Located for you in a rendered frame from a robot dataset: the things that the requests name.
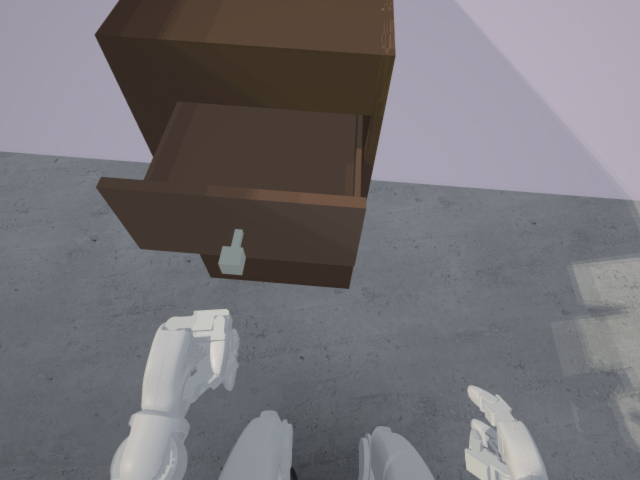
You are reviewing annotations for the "handle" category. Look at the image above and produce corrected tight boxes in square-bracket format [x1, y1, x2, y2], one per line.
[218, 229, 246, 275]

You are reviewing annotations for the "cabinet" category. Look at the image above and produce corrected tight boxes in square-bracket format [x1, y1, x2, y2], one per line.
[95, 0, 396, 289]

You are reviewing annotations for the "drawer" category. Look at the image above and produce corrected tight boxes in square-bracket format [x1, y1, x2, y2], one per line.
[96, 101, 367, 267]

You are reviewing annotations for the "right robot hand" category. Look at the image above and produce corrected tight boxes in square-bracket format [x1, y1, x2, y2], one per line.
[465, 385, 548, 480]

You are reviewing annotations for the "robot left thigh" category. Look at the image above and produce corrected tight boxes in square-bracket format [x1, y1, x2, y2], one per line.
[218, 417, 293, 480]

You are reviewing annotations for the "left robot hand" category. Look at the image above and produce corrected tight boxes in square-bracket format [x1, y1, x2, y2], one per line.
[141, 309, 240, 417]

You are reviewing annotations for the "left robot forearm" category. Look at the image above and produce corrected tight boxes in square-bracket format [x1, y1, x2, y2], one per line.
[110, 410, 190, 480]

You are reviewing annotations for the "robot left shin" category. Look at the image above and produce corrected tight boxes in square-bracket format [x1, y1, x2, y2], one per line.
[260, 410, 290, 480]

